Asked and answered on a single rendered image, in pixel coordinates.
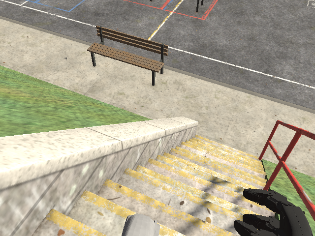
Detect left robot thigh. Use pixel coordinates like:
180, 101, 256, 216
122, 213, 160, 236

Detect right robot hand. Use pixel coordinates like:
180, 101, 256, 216
233, 188, 313, 236

